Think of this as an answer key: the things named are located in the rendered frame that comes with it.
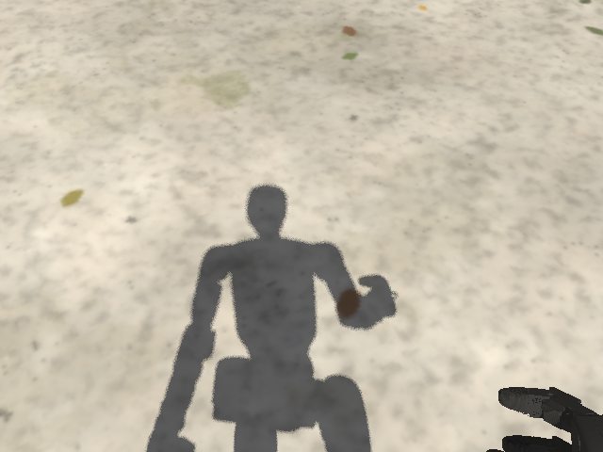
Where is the right robot hand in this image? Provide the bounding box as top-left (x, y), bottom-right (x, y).
top-left (486, 387), bottom-right (603, 452)

